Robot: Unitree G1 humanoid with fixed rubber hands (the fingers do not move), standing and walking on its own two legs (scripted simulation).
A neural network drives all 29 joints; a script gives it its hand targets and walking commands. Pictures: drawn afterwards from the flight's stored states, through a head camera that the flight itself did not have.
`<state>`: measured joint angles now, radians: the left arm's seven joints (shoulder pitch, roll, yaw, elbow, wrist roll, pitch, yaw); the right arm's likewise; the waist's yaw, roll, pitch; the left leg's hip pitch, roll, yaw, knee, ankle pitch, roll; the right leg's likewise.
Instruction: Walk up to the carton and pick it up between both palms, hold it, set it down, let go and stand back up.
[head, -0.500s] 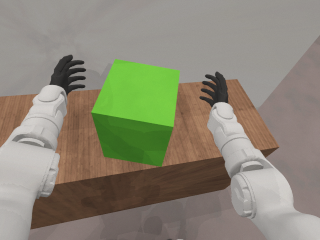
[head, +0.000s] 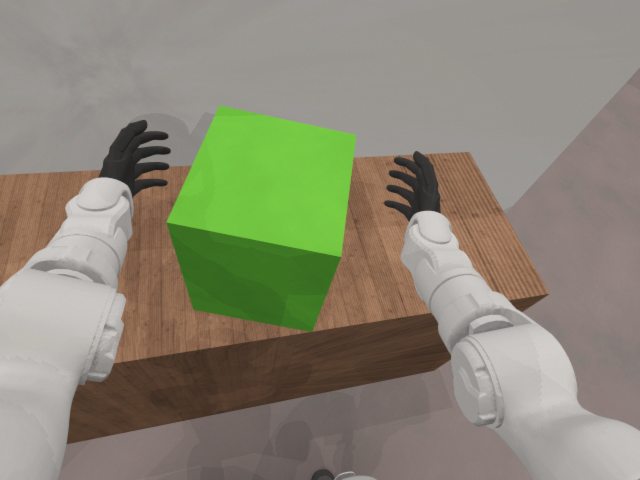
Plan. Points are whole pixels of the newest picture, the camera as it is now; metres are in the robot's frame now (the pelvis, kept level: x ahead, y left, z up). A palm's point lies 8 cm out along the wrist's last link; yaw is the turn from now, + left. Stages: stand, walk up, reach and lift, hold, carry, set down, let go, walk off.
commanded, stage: reach and lift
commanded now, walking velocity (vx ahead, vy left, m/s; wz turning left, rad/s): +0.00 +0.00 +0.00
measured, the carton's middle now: (269, 228) +0.48 -0.02 -0.05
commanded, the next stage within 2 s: none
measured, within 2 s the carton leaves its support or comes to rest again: neither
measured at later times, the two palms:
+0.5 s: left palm (148, 227) +0.48 +0.15 -0.02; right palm (399, 253) +0.40 -0.20 -0.01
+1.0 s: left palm (165, 218) +0.49 +0.13 -0.01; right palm (373, 242) +0.42 -0.16 -0.01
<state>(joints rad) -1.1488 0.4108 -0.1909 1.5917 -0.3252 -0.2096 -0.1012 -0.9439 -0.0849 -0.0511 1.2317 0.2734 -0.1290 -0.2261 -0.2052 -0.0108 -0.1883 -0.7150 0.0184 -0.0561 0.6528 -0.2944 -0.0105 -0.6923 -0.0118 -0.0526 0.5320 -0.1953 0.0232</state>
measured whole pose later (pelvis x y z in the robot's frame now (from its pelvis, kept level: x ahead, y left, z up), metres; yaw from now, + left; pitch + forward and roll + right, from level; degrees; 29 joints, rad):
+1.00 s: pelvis -0.03 +0.01 -0.06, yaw -2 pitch +31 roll -4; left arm -1.25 0.30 -0.08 1.58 -0.19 -0.34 -0.03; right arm -1.07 0.01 -0.37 1.31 0.00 -0.30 -0.22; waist -0.17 0.01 -0.23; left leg -1.15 0.01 -0.06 1.03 -0.41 0.00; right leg -1.13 -0.01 -0.04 0.90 -0.30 0.04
